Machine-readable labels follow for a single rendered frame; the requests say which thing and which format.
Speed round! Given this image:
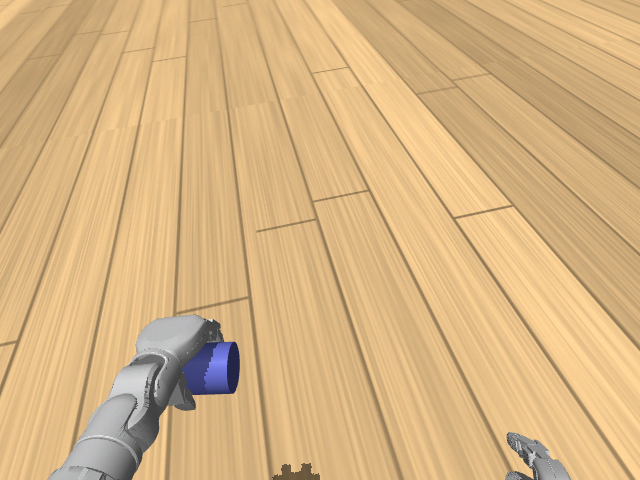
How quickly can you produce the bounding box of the left robot arm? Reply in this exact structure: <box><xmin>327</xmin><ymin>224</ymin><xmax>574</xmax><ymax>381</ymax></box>
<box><xmin>47</xmin><ymin>348</ymin><xmax>181</xmax><ymax>480</ymax></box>

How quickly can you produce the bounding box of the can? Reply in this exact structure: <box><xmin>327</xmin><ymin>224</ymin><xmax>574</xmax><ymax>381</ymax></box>
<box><xmin>182</xmin><ymin>342</ymin><xmax>240</xmax><ymax>395</ymax></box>

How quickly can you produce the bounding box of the left robot hand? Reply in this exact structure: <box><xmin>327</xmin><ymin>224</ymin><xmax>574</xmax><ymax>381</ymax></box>
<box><xmin>136</xmin><ymin>315</ymin><xmax>224</xmax><ymax>411</ymax></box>

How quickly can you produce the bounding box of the right robot hand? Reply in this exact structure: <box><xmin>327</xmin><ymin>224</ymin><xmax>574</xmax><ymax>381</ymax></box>
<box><xmin>505</xmin><ymin>432</ymin><xmax>571</xmax><ymax>480</ymax></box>

